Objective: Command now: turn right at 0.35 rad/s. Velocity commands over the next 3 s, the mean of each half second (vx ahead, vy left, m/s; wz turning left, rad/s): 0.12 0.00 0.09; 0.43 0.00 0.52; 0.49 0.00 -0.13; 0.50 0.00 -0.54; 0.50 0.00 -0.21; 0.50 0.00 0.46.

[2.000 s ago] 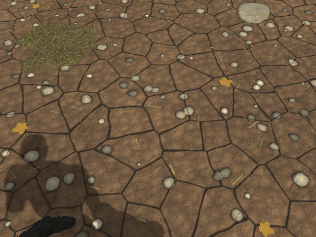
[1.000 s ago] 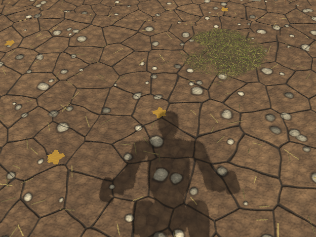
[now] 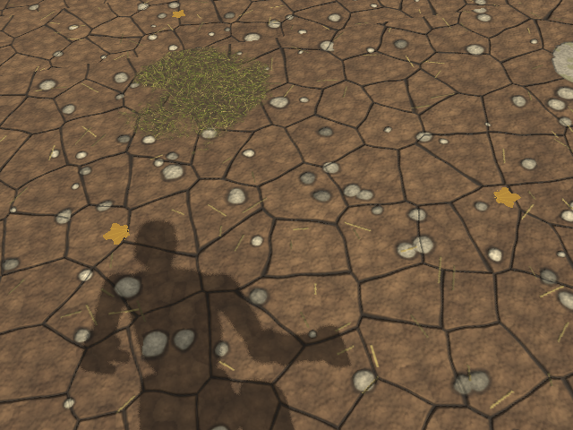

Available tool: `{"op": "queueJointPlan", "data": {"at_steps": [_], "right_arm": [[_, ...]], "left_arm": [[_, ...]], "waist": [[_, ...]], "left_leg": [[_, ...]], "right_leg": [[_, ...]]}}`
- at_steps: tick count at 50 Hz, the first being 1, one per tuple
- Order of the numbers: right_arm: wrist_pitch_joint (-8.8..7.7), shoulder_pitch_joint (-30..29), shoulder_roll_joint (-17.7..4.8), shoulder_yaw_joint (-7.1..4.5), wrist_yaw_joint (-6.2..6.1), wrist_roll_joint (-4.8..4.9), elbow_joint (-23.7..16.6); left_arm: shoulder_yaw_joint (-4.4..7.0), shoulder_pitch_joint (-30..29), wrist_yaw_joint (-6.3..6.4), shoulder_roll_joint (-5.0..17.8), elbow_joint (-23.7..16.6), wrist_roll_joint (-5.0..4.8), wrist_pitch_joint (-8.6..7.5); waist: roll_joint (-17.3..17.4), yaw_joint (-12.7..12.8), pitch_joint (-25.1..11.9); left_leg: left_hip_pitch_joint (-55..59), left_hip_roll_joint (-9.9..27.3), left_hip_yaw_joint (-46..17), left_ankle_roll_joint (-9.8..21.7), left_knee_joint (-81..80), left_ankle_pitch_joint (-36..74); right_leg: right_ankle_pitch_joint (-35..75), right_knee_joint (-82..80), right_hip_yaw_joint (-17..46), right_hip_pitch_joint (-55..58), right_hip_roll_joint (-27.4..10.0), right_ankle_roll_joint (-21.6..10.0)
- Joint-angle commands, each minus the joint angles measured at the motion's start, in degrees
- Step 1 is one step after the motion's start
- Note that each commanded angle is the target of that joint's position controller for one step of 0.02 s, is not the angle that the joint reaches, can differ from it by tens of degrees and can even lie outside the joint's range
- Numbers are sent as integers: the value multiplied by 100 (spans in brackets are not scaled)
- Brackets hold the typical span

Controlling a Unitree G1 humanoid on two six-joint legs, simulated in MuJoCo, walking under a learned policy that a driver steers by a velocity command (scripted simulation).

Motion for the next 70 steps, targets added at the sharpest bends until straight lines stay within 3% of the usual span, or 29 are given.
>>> {"op": "queueJointPlan", "data": {"at_steps": [1, 4, 6, 7, 8, 12, 18, 20, 22, 24, 27, 34, 36, 38, 39, 40, 41, 42, 43, 45, 51, 56, 61, 64, 66, 67, 68, 69, 70], "right_arm": [[-154, -94, -514, -91, 73, 21, -389], [-226, 260, -493, -64, 147, -49, -264], [-198, -65, -948, -52, 119, -267, -374], [-214, -170, -455, 111, 152, -309, -366], [-241, -328, -257, 203, 198, -243, -344], [-216, 44, -766, 130, 183, -66, -156], [-141, 184, -797, 108, 69, 99, -342], [-157, -242, -549, 163, 67, 132, -647], [-268, -518, -353, 219, 96, 159, -1019], [-310, -176, -534, 135, 154, 176, -879], [-293, -367, -324, 186, 331, 167, -976], [-281, -887, -141, 300, 608, 139, -1471], [-243, -698, -379, 182, 588, 128, -1523], [-174, 460, -783, -76, 524, 122, -1273], [-96, 1381, -1075, -257, 420, 148, -1047], [-40, 1783, -1645, -365, 291, 164, -963], [-140, 1747, -1635, -289, 321, 96, -1208], [-238, 1505, -1220, -187, 366, 43, -1143], [-294, 1307, -1045, -139, 368, 35, -1089], [-358, 659, -807, -69, 375, -67, -1172], [-441, 741, -700, -34, 246, -12, -896], [-451, 1204, -785, -7, 200, 27, -517], [-364, 1643, -871, -24, 203, 3, -139], [-262, 1561, -951, -44, 155, -1, -68], [-188, 1340, -986, -21, 100, -44, -145], [-214, 1322, -838, 65, 51, -153, -311], [-344, 1980, -284, 231, 131, -186, -419], [-493, 1643, -605, 207, 199, -121, -422], [-605, 1038, -845, 141, 274, 91, -629]], "left_arm": [[201, -134, -2, 900, -347, 6, -13], [97, -182, 25, 698, -299, -59, 14], [11, 452, 10, 396, -200, 87, -67], [16, 368, 26, 505, -165, 171, -87], [37, 299, 34, 561, -95, 199, -92], [42, -103, 8, 525, -51, 193, -82], [59, 99, -49, 317, 20, 38, -521], [156, 694, -77, 560, 175, -7, -695], [336, 1383, -107, 1164, 442, 25, -747], [223, 1215, -40, 668, 342, 54, -755], [171, 1065, -16, 565, 319, 48, -672], [253, 1200, -51, 1001, 360, -55, -634], [288, 1222, -65, 1109, 372, -91, -615], [300, 1208, -37, 1165, 336, -94, -566], [247, 1281, -6, 1058, 257, -30, -598], [34, 1543, -33, 313, -45, 205, -660], [-30, 1463, -91, 410, -240, 85, -846], [115, 837, -131, 897, -385, -155, -929], [77, 624, -134, 853, -473, -211, -989], [95, 729, -60, 777, -365, -5, -964], [16, 345, -63, 449, -399, 180, -731], [-117, -638, -212, 181, -545, 39, -850], [-118, -1222, -406, 260, -835, -52, -890], [-72, -926, -484, 349, -860, -61, -871], [141, 302, -431, 718, -587, -40, -841], [247, 1254, -378, 1058, -462, -17, -805], [374, 1619, -383, 1483, -379, -42, -781], [242, 1745, -359, 902, -368, -127, -740], [186, 1394, -309, 747, -439, -81, -697]], "waist": [[-841, 54, -718], [-655, -228, -723], [940, 360, -709], [1022, 253, -744], [880, 253, -648], [754, 8, -525], [640, 87, 82], [9, 403, 58], [-1281, 486, 296], [-473, 297, 234], [-501, 325, 228], [-538, 383, 197], [-640, 136, 30], [-603, -597, -713], [-424, -1042, -1123], [1143, -773, -1640], [1248, -738, -2780], [616, -863, -1924], [443, -685, -1169], [166, -151, -646], [234, -100, -278], [316, -619, -108], [251, -823, 119], [383, -567, -173], [404, 144, -1085], [51, 527, -1809], [-1422, 204, -2441], [-1119, 447, -2521], [-774, 487, -1649]], "left_leg": [[222, 5, 124, 98, -481, -29], [1288, 180, 98, 378, -2219, 1572], [1700, 1573, -1323, 1321, -2196, 3674], [1249, 1875, -1687, 1860, -2357, 3219], [1155, 1573, -1490, 1741, -2378, 2659], [773, 755, -1008, 1017, -2339, 811], [287, 758, -1924, 1492, -2403, -1944], [-700, 225, -1312, 1199, -1434, -1395], [-2490, -229, -139, 810, 845, -1384], [-2952, 257, -351, 766, 1910, -958], [-2937, 546, -5, 636, 1901, -10], [-1140, 396, 919, 600, -61, 1330], [-645, 138, 1083, 869, -303, 1145], [1014, -318, 1296, 1232, -599, 1198], [2484, -300, 926, 1430, -604, 1137], [4177, 1139, -1706, 2090, -1037, 276], [4597, 2110, -4673, 2851, -2331, -1131], [4054, 1960, -4133, 2514, -2676, -1403], [3189, 1731, -3283, 2349, -2712, -1039], [1722, 1233, -2196, 2148, -2697, 486], [716, 832, -1062, 2171, -3061, 1886], [906, 750, -458, 1789, -3114, 1532], [2415, 1316, -507, 1762, -2777, 2297], [2896, 1369, -223, 1574, -2181, 4262], [2635, 1054, 242, 1319, -626, 6181], [1459, 875, 405, 1117, 891, 4965], [-1019, -274, 557, 591, 3089, 616], [-1835, -286, -145, 595, 3593, -981], [-2276, 39, -214, 642, 3631, -600]], "right_leg": [[1682, -419, 1647, 661, -1583, -909], [1528, -87, 1523, 393, -1236, -477], [-1151, 804, 284, -297, -173, 192], [-1669, 863, 74, -47, -364, 457], [-1283, 606, -25, 203, -547, 566], [-4, -133, -278, 829, -533, 482], [-1332, 147, -703, 192, -484, 161], [-1758, -642, 153, 1212, -1073, -161], [-1875, -1593, 2510, 2193, -2794, -1062], [-816, -1426, 1871, 2413, -2805, -1070], [354, -1659, 443, 2249, -2299, -666], [1520, -1771, -1229, 1231, -2012, -417], [3166, -1245, -1504, 1433, -2121, -293], [4825, 443, -1933, 1230, -1997, -47], [4235, 1793, -1990, 259, -1820, 149], [-508, 4043, -1980, -1805, -1048, 494], [-2163, 5289, -597, -2577, -429, 533], [-1603, 5430, -306, -3178, -743, 474], [-1103, 5049, -459, -3176, -974, 369], [-519, 4233, -426, -2447, -1344, 364], [628, 2819, -679, -2240, -1339, 757], [2395, 988, -929, -1788, -1138, 649], [1558, 415, -937, -2618, -1027, 254], [668, 286, -1135, -2110, -700, -48], [858, 138, -1390, -242, -353, -381], [1332, 324, -305, 1542, -1147, -766], [322, -2, 2578, 3634, -2461, -1792], [-309, -654, 3415, 3965, -2546, -1708], [-332, -806, 2624, 3338, -2402, -1473]]}}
